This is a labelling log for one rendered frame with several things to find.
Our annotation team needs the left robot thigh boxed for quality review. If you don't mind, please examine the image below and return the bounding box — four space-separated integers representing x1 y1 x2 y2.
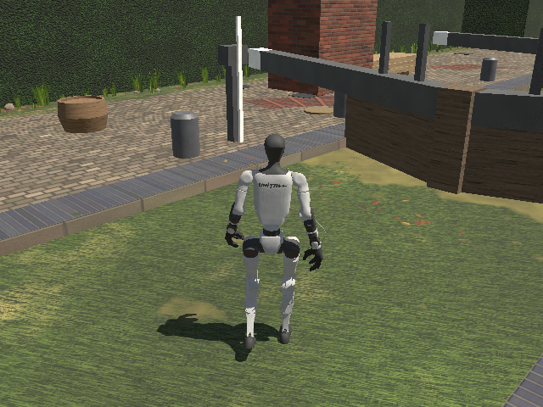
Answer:
243 236 260 293

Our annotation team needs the right robot hand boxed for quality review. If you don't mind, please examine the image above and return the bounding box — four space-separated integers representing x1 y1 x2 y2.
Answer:
303 248 323 271

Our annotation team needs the robot right forearm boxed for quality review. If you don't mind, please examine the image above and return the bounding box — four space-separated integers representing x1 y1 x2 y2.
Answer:
304 208 321 249

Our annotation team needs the robot head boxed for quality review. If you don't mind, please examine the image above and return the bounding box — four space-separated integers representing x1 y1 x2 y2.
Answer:
259 134 288 175

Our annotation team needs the left robot upper arm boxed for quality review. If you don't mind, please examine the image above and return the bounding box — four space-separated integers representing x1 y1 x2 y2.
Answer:
232 170 256 215

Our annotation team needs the robot left forearm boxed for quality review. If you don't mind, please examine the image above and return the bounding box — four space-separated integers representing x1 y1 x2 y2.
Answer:
227 202 242 234

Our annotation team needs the left robot hand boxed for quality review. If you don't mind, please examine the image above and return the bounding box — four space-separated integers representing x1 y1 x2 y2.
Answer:
225 231 244 248

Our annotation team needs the right robot upper arm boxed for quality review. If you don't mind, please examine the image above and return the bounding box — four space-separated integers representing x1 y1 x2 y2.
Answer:
291 171 312 220

